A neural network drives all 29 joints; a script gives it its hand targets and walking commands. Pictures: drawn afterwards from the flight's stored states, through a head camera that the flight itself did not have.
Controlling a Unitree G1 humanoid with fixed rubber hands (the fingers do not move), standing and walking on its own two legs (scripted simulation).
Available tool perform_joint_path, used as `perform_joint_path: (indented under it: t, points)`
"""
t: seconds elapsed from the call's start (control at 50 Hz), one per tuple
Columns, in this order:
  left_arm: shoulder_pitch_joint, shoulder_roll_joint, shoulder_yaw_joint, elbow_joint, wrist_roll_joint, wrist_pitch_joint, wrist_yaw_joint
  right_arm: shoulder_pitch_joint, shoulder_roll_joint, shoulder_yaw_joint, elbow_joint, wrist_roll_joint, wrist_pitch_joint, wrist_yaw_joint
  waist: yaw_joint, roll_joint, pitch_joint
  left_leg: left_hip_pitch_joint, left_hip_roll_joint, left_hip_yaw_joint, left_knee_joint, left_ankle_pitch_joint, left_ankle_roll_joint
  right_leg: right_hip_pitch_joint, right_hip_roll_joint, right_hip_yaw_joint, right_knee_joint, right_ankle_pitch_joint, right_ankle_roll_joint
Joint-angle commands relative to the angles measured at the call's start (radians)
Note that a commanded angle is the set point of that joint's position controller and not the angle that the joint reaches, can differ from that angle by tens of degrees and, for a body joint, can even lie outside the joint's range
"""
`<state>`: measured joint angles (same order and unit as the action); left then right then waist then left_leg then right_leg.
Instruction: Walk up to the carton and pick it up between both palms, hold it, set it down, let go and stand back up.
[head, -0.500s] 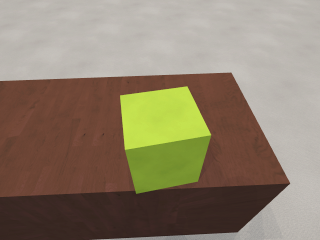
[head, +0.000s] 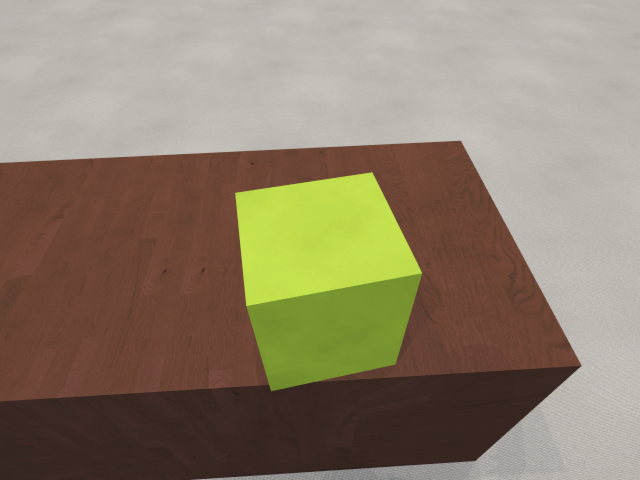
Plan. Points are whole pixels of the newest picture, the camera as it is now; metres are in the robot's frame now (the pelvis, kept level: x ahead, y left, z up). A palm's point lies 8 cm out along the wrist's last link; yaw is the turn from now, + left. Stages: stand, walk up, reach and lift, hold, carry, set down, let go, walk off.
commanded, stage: stand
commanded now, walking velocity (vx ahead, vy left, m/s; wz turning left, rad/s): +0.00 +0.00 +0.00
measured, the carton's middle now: (320, 284) +0.42 +0.02 -0.02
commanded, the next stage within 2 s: none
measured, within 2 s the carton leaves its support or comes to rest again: neither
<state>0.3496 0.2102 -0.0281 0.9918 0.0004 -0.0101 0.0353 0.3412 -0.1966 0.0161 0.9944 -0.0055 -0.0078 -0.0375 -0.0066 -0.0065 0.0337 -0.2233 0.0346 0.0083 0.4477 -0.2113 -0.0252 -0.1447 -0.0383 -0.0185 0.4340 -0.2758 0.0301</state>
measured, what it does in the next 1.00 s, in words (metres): stands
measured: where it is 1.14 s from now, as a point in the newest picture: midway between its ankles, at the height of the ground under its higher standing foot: outside the picture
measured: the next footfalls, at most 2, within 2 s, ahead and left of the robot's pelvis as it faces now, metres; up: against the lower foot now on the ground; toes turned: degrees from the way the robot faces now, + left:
none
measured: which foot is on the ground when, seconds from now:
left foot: down 0.00-1.00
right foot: down 0.00-1.00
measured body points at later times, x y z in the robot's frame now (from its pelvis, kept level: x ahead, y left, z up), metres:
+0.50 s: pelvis +0.00 +0.00 +0.00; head +0.01 +0.01 +0.45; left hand -0.01 +0.24 -0.15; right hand -0.01 -0.24 -0.15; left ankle +0.02 +0.13 -0.74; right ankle -0.03 -0.14 -0.74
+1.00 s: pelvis +0.00 +0.00 +0.00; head +0.01 +0.01 +0.45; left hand -0.02 +0.24 -0.15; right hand -0.01 -0.24 -0.15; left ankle +0.02 +0.13 -0.74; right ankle -0.03 -0.14 -0.74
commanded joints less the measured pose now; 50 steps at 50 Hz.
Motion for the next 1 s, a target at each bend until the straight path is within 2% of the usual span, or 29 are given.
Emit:
perform_joint_path:
  t: [0.0,0.1,0.14,0.24,0.34,0.48,0.52,0.68,0.72,0.76,0.8,0.9,0.98]
  points:
    - [0.092,0.110,0.030,-0.019,-0.003,-0.009,0.008,0.072,-0.112,-0.026,-0.023,0.002,-0.012,-0.008,0.003,0.012,0.037,0.024,0.061,-0.060,-0.068,0.122,0.033,-0.063,-0.060,0.059,-0.083,0.126,-0.034]
    - [0.076,0.110,0.032,-0.015,0.002,-0.007,0.007,0.066,-0.113,-0.024,-0.026,0.003,-0.011,-0.009,0.006,0.021,0.033,0.023,0.057,-0.064,-0.073,0.108,0.027,-0.061,-0.060,0.059,-0.087,0.123,-0.031]
    - [0.088,0.107,0.027,-0.012,0.000,-0.008,0.007,0.075,-0.115,-0.027,-0.023,0.000,-0.011,-0.010,0.008,-0.007,0.040,0.028,0.062,-0.061,-0.072,0.103,0.029,-0.065,-0.060,0.059,-0.089,0.113,-0.031]
    - [0.083,0.108,0.027,-0.010,0.000,-0.009,0.008,0.070,-0.113,-0.025,-0.017,0.000,-0.011,-0.009,0.001,0.024,0.036,0.023,0.059,-0.056,-0.076,0.111,0.027,-0.055,-0.057,0.058,-0.085,0.135,-0.033]
    - [0.091,0.106,0.030,-0.003,0.000,-0.007,0.008,0.080,-0.114,-0.027,-0.011,0.000,-0.009,-0.008,0.005,-0.002,0.069,0.001,0.060,-0.065,-0.084,0.069,0.029,-0.062,-0.059,0.060,-0.089,0.093,-0.028]
    - [0.087,0.102,0.031,0.003,0.002,-0.008,0.008,0.075,-0.114,-0.029,-0.009,0.001,-0.012,-0.009,0.003,0.017,0.055,0.011,0.059,-0.065,-0.091,0.062,0.031,-0.070,-0.060,0.062,-0.087,0.088,-0.028]
    - [0.091,0.098,0.034,0.003,0.002,-0.010,0.007,0.073,-0.109,-0.029,-0.007,0.001,-0.013,-0.008,0.009,0.001,0.051,0.014,0.060,-0.062,-0.081,0.088,0.034,-0.061,-0.061,0.063,-0.088,0.104,-0.031]
    - [0.104,0.095,0.030,0.010,0.003,-0.007,0.006,0.081,-0.112,-0.035,-0.001,0.000,-0.009,-0.009,0.005,0.018,0.070,0.009,0.056,-0.063,-0.089,0.032,0.026,-0.099,-0.055,0.055,-0.099,0.060,-0.027]
    - [0.095,0.105,0.035,0.003,0.000,-0.008,0.006,0.087,-0.105,-0.030,-0.001,0.001,-0.011,-0.009,0.004,-0.007,0.058,0.004,0.061,-0.064,-0.093,0.042,0.028,-0.075,-0.056,0.056,-0.094,0.070,-0.028]
    - [0.105,0.099,0.034,0.007,0.004,-0.008,0.006,0.068,-0.116,-0.035,-0.004,0.001,-0.011,-0.010,0.011,0.026,0.074,0.000,0.057,-0.063,-0.091,0.029,0.030,-0.081,-0.057,0.061,-0.093,0.067,-0.028]
    - [0.096,0.094,0.033,0.009,0.004,-0.009,0.007,0.079,-0.115,-0.033,-0.007,0.002,-0.013,-0.009,0.007,0.003,0.059,0.003,0.061,-0.072,-0.094,0.037,0.031,-0.068,-0.060,0.056,-0.089,0.081,-0.030]
    - [0.103,0.094,0.032,0.011,-0.002,-0.009,0.007,0.071,-0.103,-0.030,-0.007,0.000,-0.013,-0.009,0.005,-0.010,0.067,0.014,0.063,-0.067,-0.082,0.062,0.037,-0.087,-0.060,0.067,-0.099,0.075,-0.030]
    - [0.101,0.103,0.032,0.007,-0.001,-0.010,0.007,0.081,-0.101,-0.028,-0.008,0.004,-0.013,-0.009,0.007,0.022,0.052,0.006,0.057,-0.063,-0.085,0.056,0.028,-0.083,-0.059,0.068,-0.091,0.076,-0.027]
